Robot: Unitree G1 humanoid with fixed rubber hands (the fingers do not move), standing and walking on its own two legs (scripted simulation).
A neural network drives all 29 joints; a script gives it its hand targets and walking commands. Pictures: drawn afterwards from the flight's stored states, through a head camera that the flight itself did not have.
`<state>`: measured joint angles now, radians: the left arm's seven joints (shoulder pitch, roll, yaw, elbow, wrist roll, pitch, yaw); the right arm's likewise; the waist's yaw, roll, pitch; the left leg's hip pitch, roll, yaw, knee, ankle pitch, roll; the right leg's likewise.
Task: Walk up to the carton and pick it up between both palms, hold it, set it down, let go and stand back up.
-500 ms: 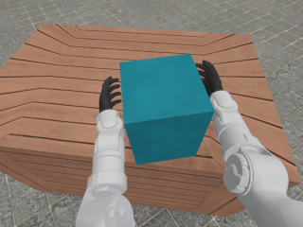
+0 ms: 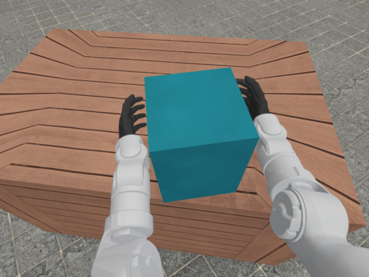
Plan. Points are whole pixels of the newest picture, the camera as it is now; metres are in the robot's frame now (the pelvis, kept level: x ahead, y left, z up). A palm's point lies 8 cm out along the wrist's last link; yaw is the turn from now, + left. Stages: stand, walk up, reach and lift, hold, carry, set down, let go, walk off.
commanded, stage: reach and lift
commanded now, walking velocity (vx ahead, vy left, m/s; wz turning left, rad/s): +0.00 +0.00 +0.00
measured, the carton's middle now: (194, 140) +0.42 +0.03 +0.04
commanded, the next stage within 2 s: none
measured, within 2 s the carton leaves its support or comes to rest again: leaves its support in 0.76 s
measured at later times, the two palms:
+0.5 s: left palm (125, 136) +0.37 +0.17 +0.10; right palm (255, 113) +0.45 -0.10 +0.11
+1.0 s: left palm (98, 133) +0.35 +0.21 +0.13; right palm (241, 115) +0.41 -0.06 +0.14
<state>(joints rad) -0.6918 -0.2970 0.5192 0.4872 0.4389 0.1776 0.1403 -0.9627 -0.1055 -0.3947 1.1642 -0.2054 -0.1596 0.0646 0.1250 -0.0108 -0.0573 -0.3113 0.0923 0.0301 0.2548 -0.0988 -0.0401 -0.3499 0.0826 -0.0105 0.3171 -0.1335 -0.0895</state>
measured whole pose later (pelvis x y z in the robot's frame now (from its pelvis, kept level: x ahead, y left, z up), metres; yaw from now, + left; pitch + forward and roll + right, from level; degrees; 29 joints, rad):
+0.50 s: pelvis -0.01 +0.00 +0.00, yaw +1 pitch +8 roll +1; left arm -0.67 -0.26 0.50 0.49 0.38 0.17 0.13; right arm -0.94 -0.09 -0.29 1.12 -0.14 -0.15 0.01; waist 0.10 0.00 -0.04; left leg -0.29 0.09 0.03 0.26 -0.10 -0.04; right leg -0.32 0.08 -0.03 0.31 -0.13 -0.08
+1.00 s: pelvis -0.02 +0.03 +0.00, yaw +3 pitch +2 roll +0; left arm -0.67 -0.16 0.34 0.47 0.31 0.38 0.16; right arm -0.89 -0.07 -0.25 1.08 -0.04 -0.03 -0.04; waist 0.05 -0.04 -0.03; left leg -0.21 0.05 0.01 0.29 -0.11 -0.04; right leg -0.20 0.03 -0.05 0.29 -0.12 -0.04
